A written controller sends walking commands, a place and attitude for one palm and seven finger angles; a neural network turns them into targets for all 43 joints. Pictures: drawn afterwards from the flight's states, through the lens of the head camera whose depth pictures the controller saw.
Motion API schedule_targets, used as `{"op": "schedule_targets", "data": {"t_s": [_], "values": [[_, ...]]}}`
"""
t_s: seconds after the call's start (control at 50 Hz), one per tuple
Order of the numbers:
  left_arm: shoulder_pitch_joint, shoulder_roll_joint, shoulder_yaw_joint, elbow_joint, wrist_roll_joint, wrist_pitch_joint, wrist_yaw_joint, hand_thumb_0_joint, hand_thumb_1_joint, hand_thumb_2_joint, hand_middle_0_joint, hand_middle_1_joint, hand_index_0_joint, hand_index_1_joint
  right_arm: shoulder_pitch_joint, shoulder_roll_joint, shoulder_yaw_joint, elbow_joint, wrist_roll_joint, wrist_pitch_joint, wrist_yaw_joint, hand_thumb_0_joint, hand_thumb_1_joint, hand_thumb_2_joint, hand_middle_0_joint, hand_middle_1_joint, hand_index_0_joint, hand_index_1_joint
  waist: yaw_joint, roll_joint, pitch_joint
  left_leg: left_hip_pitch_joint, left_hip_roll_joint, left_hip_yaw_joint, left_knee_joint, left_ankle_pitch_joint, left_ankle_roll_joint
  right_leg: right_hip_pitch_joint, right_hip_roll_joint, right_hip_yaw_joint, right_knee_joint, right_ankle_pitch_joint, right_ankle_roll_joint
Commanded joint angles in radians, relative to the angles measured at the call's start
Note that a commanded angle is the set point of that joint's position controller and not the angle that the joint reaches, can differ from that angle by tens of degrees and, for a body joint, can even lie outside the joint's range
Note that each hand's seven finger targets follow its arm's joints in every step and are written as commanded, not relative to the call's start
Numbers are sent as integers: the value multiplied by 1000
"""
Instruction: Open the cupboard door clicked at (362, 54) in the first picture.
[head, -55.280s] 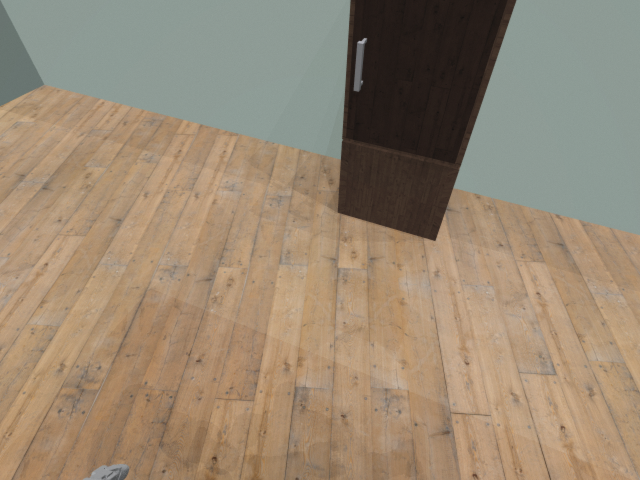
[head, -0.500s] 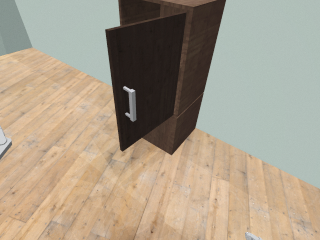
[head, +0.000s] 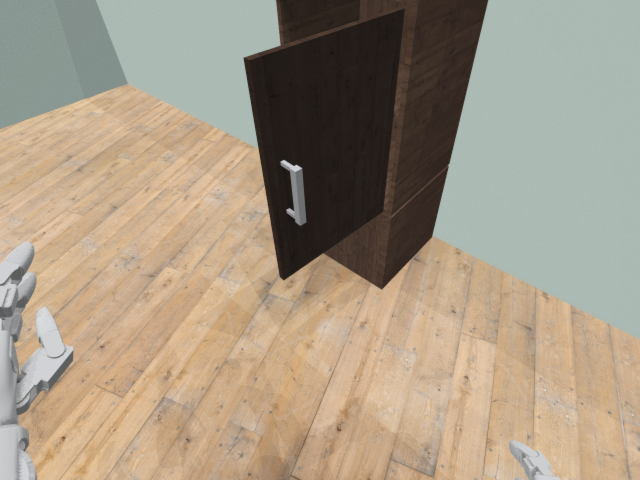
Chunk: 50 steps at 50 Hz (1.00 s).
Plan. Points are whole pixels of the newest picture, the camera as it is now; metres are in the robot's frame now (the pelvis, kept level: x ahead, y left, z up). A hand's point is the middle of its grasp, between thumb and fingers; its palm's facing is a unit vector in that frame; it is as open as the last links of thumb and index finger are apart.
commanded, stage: stop stepping back and stand still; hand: left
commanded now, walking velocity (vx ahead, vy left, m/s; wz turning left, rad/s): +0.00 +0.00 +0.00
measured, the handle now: (293, 193) +0.72 +0.13 -0.06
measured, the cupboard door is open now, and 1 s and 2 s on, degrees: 84 84 84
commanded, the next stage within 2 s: let the arm hang, fingers relaxed in 1.00 s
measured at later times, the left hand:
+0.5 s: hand (54, 335) +0.22 +0.29 +0.14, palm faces +0.39 -0.78 -0.48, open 7.4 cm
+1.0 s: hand (27, 346) +0.20 +0.30 +0.15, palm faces +0.42 -0.79 -0.45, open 7.4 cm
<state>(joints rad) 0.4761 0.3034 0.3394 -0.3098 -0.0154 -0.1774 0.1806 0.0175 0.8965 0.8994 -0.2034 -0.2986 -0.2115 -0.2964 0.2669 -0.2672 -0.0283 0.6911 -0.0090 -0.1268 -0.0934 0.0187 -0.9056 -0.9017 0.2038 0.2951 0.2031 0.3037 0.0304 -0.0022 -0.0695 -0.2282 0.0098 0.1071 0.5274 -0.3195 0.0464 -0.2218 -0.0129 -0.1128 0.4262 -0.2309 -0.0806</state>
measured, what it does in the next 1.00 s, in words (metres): steps on the spot: left foot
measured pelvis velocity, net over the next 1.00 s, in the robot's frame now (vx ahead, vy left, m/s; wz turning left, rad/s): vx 0.00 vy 0.04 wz -0.02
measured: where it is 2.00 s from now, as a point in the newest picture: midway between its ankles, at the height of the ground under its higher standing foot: outside the picture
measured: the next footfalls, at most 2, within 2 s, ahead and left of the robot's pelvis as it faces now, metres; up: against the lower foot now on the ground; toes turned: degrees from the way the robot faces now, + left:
left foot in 0.04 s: +0.06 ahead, +0.15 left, +0.00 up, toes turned +2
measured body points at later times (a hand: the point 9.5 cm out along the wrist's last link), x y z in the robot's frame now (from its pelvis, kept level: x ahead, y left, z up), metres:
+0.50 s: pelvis +0.02 +0.03 -0.01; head +0.04 +0.04 +0.44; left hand +0.19 +0.33 +0.17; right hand +0.16 -0.20 -0.11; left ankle +0.02 +0.15 -0.75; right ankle +0.00 -0.06 -0.75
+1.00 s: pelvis +0.00 +0.04 -0.01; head +0.02 +0.05 +0.44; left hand +0.17 +0.34 +0.17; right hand +0.16 -0.19 -0.09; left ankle +0.02 +0.15 -0.75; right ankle +0.00 -0.06 -0.75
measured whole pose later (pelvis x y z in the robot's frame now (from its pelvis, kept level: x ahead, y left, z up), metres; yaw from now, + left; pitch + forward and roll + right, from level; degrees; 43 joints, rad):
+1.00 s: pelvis +0.00 +0.04 -0.01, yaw -1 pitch +0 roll -1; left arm 0.55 0.38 0.39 -0.48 -0.04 -0.17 0.17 0.02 0.89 0.90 -0.21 -0.30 -0.22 -0.30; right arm 0.22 -0.21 0.01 0.62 0.00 -0.10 -0.08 0.02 -0.90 -0.90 0.21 0.30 0.21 0.30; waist 0.02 0.01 0.03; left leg -0.24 0.02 0.06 0.47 -0.22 0.02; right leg -0.21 0.01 -0.07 0.42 -0.21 -0.02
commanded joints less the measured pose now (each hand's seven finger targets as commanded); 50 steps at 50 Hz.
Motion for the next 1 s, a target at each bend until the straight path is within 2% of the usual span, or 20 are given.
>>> {"op": "schedule_targets", "data": {"t_s": [0.0,0.02,0.04,0.06,0.08,0.1,0.14,0.16,0.2,0.24,0.3,0.34,0.36,0.4,0.44,0.56,0.74,0.8,0.86,0.98], "values": [[-126,345,207,-485,2,-107,33,0,900,900,-200,-300,-200,-300,-122,-87,-37,-207,-5,-56,-4,0,-900,-900,200,300,200,300,-29,91,-42,163,92,-126,-174,137,40,-7,-120,223,42,51,53],[-116,325,206,-503,1,-112,39,0,900,900,-200,-300,-200,-300,-124,-84,-30,-216,-2,-48,1,0,-900,-900,200,300,200,300,-28,214,-38,199,183,-248,-164,241,76,-91,-59,158,138,50,79],[-109,330,215,-514,4,-114,39,0,900,900,-200,-300,-200,-300,-118,-74,-26,-218,2,-48,13,0,-900,-900,200,300,200,300,-21,268,-35,224,236,-292,-164,383,89,-160,-24,109,213,-27,94],[-89,330,223,-490,0,-114,33,0,900,900,-200,-300,-200,-300,-123,-69,-26,-214,5,-49,23,0,-900,-900,200,300,200,300,-12,257,-21,192,247,-275,-171,445,77,-167,-5,93,217,-136,102],[-49,335,243,-456,-2,-105,29,0,900,900,-200,-300,-200,-300,-122,-48,-16,-200,-2,-49,21,0,-900,-900,200,300,200,300,-26,336,19,116,223,-224,-163,449,71,-122,0,62,169,-153,80],[-27,339,252,-441,-3,-92,21,0,900,900,-200,-300,-200,-300,-115,-50,-12,-202,-1,-51,22,0,-900,-900,200,300,200,300,-25,343,51,46,199,-159,-158,410,46,-59,3,42,130,-124,75],[-11,284,219,-385,-6,-92,10,0,900,900,-200,-300,-200,-300,-109,-52,-9,-207,13,-46,29,0,-900,-900,200,300,200,300,-41,257,76,-56,159,-124,-93,385,15,73,3,60,35,100,66],[18,273,216,-333,-12,-86,5,0,900,900,-200,-300,-200,-300,-103,-56,-11,-207,19,-40,34,0,-900,-900,200,300,200,300,-45,148,56,-95,129,-103,-40,361,-6,141,-20,118,26,258,53],[91,230,180,-230,-25,-70,-2,0,900,900,-200,-300,-200,-300,-84,-53,-23,-211,30,-18,47,0,-900,-900,200,300,200,300,-61,-84,-16,-139,43,-47,139,243,-57,205,-170,316,14,606,-7],[71,249,187,-216,-23,-75,-2,0,900,900,-200,-300,-200,-300,-91,-51,-19,-210,30,2,51,0,-900,-900,200,300,200,300,-54,-174,-42,-205,24,-94,203,-98,-58,259,-267,362,-23,710,-42],[85,282,218,-277,-22,-79,2,0,900,900,-200,-300,-200,-300,-132,-40,-2,-222,21,12,37,0,-900,-900,200,300,200,300,-46,-117,-37,-133,36,-89,5,-14,-42,226,-207,234,22,587,-6],[73,278,203,-351,-30,-79,4,0,900,900,-200,-300,-200,-300,-134,-39,2,-229,17,14,28,0,-900,-900,200,300,200,300,-51,-54,-64,2,40,-94,-105,288,-37,172,-122,141,63,414,49],[47,291,207,-412,-31,-82,4,0,900,900,-200,-300,-200,-300,-148,-53,-7,-237,16,9,23,0,-900,-900,200,300,200,300,-39,25,-70,57,96,-145,-112,426,-21,121,-73,119,82,316,77],[25,339,236,-479,-26,-85,5,0,900,900,-200,-300,-200,-300,-156,-61,-10,-242,18,-2,14,0,-900,-900,200,300,200,300,-25,96,-44,36,146,-192,-133,400,-3,85,-34,105,68,141,95],[17,315,219,-496,-16,-87,8,0,900,900,-200,-300,-200,-300,-151,-46,3,-238,15,-13,14,0,-900,-900,200,300,200,300,-25,179,1,-20,141,-186,-155,396,-3,106,-21,90,71,152,91],[100,269,220,-356,-24,-85,10,0,900,900,-200,-300,-200,-300,-106,-53,-11,-214,21,-21,21,0,-900,-900,200,300,200,300,-38,98,-55,-16,106,-129,-101,413,-37,168,-41,114,32,299,76],[100,256,193,-326,-35,-63,-5,0,900,900,-200,-300,-200,-300,-136,-57,-8,-231,22,-4,19,0,-900,-900,200,300,200,300,-37,26,8,-82,94,-137,-165,186,-35,115,-34,129,-28,146,85],[39,293,208,-396,-29,-66,0,0,900,900,-200,-300,-200,-300,-149,-61,-9,-234,18,-13,11,0,-900,-900,200,300,200,300,-33,79,2,-65,85,-135,-179,136,-33,101,-32,136,-40,115,85],[27,272,191,-401,-24,-66,6,0,900,900,-200,-300,-200,-300,-138,-56,-6,-233,16,-21,10,0,-900,-900,200,300,200,300,-30,98,-13,-62,81,-132,-180,131,-31,119,-29,137,-40,119,84],[35,247,175,-356,-24,-56,8,0,900,900,-200,-300,-200,-300,-132,-57,-9,-223,17,-22,14,0,-900,-900,200,300,200,300,-33,76,-7,-40,74,-125,-169,138,-39,98,-30,147,-70,121,81]]}}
